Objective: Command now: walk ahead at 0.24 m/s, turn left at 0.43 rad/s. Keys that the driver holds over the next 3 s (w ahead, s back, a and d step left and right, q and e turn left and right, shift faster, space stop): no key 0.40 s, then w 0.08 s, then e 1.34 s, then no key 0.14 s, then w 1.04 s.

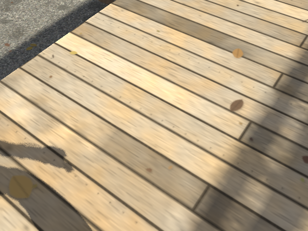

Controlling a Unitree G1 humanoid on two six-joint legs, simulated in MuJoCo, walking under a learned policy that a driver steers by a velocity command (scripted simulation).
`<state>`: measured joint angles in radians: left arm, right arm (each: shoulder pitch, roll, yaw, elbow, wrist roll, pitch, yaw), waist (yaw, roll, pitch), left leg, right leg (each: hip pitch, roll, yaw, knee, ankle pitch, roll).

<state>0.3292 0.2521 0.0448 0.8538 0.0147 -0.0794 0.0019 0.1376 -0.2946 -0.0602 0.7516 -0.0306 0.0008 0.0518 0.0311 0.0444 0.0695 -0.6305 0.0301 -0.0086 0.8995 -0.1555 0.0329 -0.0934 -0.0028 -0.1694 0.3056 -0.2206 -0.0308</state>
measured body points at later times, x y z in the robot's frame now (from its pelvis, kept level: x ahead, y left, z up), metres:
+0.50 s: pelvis +0.11 +0.02 -0.01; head +0.11 +0.03 +0.44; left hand +0.15 +0.28 -0.15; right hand +0.22 -0.21 -0.14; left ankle +0.17 +0.10 -0.75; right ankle +0.09 -0.10 -0.73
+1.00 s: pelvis +0.14 +0.05 -0.01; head +0.17 +0.06 +0.44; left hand +0.23 +0.32 -0.15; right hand +0.22 -0.24 -0.11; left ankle +0.16 +0.13 -0.75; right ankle +0.08 -0.06 -0.70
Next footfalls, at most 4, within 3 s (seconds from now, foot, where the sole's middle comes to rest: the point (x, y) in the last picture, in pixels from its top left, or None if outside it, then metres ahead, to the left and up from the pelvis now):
0.14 left None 0.21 0.10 -0.78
0.54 right None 0.13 -0.08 -0.78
0.92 left None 0.20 0.12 -0.78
1.40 right None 0.13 -0.07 -0.78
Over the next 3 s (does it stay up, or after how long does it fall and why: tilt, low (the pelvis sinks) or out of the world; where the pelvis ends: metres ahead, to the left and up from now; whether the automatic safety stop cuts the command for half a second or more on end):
stays up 0.42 -0.23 -0.01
